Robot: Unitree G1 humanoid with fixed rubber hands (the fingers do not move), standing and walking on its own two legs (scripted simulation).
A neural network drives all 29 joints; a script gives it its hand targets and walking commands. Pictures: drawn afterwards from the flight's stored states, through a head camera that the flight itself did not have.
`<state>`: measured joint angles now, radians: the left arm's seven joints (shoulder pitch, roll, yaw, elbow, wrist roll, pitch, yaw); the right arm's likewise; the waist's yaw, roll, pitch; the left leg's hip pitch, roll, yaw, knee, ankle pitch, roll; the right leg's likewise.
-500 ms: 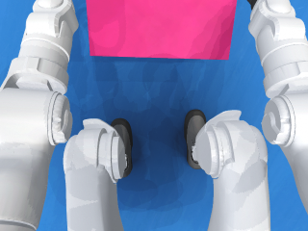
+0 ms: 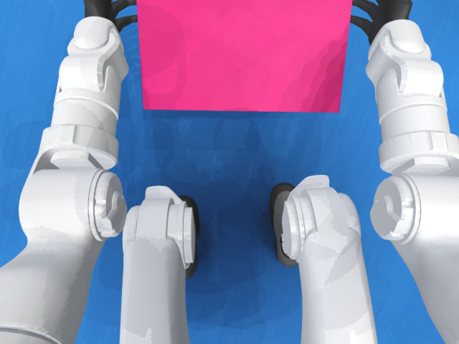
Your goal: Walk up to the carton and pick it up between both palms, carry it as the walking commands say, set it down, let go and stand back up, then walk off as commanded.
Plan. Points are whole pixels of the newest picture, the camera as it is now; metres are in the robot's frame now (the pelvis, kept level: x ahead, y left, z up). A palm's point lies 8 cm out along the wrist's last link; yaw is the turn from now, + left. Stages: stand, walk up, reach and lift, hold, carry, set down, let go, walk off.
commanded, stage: reach and lift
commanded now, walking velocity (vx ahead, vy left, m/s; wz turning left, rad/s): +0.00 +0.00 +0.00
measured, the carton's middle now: (241, 49) +0.53 -0.03 -0.22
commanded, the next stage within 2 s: none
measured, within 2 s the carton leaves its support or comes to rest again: neither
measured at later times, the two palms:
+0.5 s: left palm (74, 16) +0.53 +0.16 -0.05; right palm (427, 15) +0.50 -0.22 -0.04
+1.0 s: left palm out of the picture +0.51 +0.16 +0.02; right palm out of the picture +0.48 -0.22 +0.03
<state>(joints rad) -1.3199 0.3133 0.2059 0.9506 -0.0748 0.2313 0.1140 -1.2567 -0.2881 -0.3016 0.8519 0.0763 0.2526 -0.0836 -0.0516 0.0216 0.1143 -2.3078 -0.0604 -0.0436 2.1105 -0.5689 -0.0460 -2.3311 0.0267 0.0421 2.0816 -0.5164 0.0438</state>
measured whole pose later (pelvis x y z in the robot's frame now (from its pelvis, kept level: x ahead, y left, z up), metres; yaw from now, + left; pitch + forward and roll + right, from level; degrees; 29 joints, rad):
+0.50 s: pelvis -0.01 +0.00 +0.05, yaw +0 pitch +47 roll +0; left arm -1.20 0.22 0.31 0.85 0.05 0.31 0.11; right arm -1.15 -0.19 -0.42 0.75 -0.04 0.32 -0.07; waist -0.05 0.02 -0.07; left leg -2.24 -0.09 -0.06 1.93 -0.51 -0.06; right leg -2.26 0.05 0.05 1.90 -0.47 0.05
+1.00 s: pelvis +0.00 +0.00 +0.10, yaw +0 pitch +47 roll +0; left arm -1.08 0.17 0.35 0.81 0.10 0.34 0.10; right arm -1.03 -0.14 -0.45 0.72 -0.10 0.35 -0.04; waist -0.06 0.03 -0.18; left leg -2.08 -0.10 -0.07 1.76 -0.49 -0.05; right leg -2.09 0.05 0.06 1.73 -0.45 0.06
